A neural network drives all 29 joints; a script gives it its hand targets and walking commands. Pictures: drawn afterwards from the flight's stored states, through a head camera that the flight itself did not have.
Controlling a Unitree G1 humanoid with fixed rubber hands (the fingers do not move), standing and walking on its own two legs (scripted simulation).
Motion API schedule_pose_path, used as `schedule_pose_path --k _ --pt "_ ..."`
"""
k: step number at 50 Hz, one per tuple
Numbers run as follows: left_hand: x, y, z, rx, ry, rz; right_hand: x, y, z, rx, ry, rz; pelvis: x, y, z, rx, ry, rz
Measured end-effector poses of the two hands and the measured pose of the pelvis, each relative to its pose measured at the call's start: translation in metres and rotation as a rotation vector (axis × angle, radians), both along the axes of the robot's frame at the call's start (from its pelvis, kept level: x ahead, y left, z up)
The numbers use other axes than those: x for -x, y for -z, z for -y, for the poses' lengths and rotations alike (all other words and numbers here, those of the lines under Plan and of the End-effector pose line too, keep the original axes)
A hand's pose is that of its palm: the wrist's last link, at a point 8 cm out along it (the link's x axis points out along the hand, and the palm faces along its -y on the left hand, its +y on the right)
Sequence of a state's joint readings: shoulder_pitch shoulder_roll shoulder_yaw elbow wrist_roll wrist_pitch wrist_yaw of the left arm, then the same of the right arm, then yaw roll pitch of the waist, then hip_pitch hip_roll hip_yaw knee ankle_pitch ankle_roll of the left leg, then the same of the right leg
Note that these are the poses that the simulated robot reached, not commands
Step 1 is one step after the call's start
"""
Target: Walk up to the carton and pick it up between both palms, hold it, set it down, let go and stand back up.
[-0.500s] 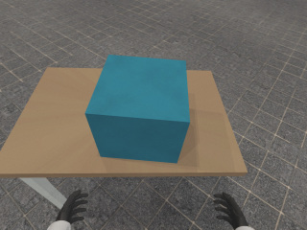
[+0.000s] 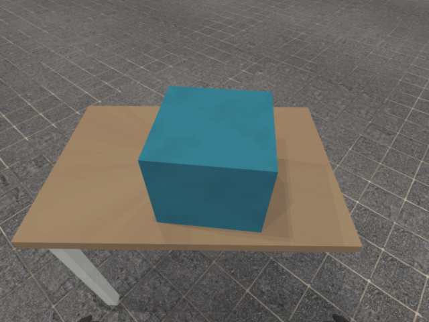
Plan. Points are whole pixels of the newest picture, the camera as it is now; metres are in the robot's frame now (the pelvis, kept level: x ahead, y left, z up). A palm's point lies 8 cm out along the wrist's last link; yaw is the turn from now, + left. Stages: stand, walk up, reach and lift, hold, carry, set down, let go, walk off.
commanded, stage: stand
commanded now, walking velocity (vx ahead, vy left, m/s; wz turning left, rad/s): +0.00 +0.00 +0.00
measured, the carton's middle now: (214, 157) +0.49 +0.00 +0.00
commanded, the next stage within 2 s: none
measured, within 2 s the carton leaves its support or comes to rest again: neither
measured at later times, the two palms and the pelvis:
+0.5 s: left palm out of the picture -0.02 +0.27 -0.11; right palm out of the picture +0.01 -0.25 -0.12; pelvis -0.04 +0.00 +0.00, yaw +1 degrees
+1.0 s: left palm out of the picture +0.01 +0.24 -0.12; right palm out of the picture +0.02 -0.27 -0.13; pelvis -0.02 -0.01 +0.00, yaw +1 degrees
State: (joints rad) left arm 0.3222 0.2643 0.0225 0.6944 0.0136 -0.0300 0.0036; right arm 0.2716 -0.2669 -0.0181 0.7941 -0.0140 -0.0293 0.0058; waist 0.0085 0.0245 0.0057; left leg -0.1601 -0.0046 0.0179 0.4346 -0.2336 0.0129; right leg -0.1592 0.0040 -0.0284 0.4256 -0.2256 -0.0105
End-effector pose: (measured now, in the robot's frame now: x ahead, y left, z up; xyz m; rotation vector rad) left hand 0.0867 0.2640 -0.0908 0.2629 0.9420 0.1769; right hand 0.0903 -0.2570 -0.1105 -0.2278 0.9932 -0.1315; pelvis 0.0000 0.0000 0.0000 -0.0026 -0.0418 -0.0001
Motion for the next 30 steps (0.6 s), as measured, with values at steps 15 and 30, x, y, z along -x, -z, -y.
schedule_pose_path --k 15,30 --pt "0.07 0.022 0.003 0.039 -0.017 -0.121 0.057 0.005 -0.004 0.014 -0.002 -0.082 0.03 0.002 -0.005 -0.003 -0.009 0.012" --pt "0.112 0.023 -0.001 0.009 -0.054 -0.227 0.08 0.018 -0.001 -0.002 0.003 -0.149 0.037 0.004 -0.001 -0.007 -0.012 -0.006"
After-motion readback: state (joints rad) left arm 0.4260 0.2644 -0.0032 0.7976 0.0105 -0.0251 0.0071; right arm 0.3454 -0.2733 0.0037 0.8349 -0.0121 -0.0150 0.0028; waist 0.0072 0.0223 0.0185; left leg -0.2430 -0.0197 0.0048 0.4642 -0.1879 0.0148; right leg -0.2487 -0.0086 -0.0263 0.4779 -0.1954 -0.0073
